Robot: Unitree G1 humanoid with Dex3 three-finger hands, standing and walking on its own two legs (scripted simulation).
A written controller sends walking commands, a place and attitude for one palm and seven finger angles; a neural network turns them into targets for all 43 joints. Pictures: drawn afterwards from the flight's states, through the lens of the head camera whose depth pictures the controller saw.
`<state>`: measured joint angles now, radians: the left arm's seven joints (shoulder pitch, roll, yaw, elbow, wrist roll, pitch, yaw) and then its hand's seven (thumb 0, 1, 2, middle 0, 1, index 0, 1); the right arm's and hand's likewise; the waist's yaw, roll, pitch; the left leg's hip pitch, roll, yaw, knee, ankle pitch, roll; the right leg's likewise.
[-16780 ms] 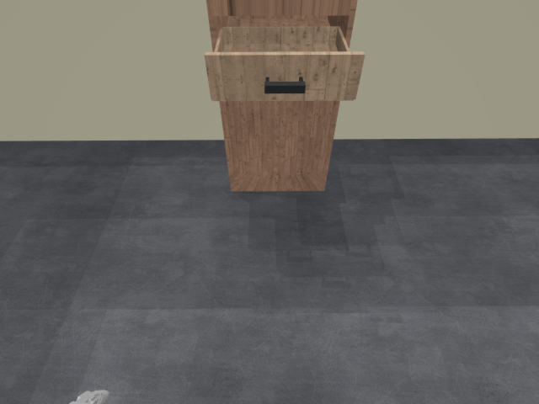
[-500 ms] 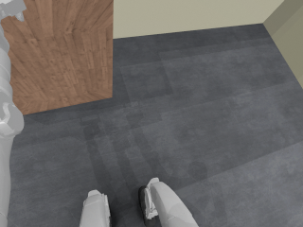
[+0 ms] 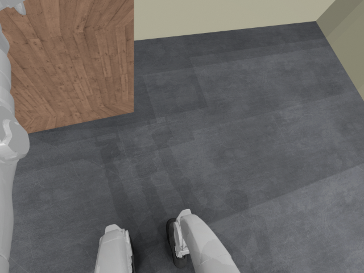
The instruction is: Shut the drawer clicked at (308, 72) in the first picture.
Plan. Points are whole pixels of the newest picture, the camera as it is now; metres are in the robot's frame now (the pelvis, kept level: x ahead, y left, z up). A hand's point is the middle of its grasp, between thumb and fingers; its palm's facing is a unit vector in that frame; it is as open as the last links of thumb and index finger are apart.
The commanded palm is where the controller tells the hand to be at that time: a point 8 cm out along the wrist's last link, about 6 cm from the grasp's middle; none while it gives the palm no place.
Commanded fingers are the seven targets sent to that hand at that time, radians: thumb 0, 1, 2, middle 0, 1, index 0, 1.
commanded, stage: pull the fist back off the drawer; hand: left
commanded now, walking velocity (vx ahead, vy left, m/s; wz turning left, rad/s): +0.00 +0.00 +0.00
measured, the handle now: out of the picture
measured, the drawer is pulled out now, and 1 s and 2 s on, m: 0.00 0.00 0.00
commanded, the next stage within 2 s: draw the hand back to the body in 0.30 s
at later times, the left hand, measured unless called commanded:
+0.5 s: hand out of the picture +0.61 +0.17 +0.11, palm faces +0.14 -0.99 -0.02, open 3.3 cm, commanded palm +0.55 +0.20 +0.12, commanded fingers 0.00 0.90 0.90 -1.40 -1.60 -1.40 -1.60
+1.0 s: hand out of the picture +0.42 +0.20 +0.18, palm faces +0.16 -0.97 -0.16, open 3.3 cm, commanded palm +0.38 +0.25 +0.19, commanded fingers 0.00 0.90 0.90 -1.40 -1.60 -1.40 -1.60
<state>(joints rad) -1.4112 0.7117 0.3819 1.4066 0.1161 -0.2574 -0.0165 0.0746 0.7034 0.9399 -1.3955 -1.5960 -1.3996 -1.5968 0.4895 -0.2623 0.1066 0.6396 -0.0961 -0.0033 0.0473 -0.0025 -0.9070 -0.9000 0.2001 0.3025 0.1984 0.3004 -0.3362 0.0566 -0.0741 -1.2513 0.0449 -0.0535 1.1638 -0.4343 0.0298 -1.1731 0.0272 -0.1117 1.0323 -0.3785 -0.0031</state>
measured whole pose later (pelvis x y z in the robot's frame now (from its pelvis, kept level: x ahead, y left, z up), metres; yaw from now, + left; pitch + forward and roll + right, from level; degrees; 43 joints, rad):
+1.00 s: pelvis +0.07 -0.01 +0.08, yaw +2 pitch +7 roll -1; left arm -0.21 0.29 0.17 0.33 -0.11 -0.14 -0.02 0.01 0.90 0.90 -1.40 -1.60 -1.40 -1.60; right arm 0.22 -0.26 0.02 0.56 0.04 0.03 -0.02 0.00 -0.91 -0.90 0.20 0.30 0.20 0.30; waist -0.02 0.05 -0.08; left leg -0.42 0.01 0.02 0.69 -0.39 0.02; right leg -0.40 0.01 -0.04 0.64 -0.36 0.00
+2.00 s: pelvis +0.05 -0.01 +0.10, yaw +2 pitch -4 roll -1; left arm 0.51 0.33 0.32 -0.43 -0.05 -0.16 0.10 0.01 0.89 0.90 -1.40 -1.59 -1.41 -1.60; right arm 0.18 -0.23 0.04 0.61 -0.01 -0.09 -0.07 0.01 -0.91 -0.90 0.20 0.30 0.20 0.30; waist 0.04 0.07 0.02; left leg -0.12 0.02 0.01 0.43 -0.24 0.01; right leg -0.08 0.02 -0.04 0.34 -0.20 -0.01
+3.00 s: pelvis -0.06 +0.00 +0.08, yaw +4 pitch +0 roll -2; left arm 0.61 0.40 0.38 -0.62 -0.01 -0.30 0.14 0.01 0.89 0.90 -1.40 -1.59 -1.41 -1.60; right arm 0.18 -0.22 -0.02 0.59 -0.01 -0.06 -0.07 0.01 -0.90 -0.90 0.20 0.30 0.20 0.30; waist -0.02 0.00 0.04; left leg -0.49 -0.02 -0.02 0.65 -0.29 0.02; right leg -0.39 0.04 0.03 0.54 -0.16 0.02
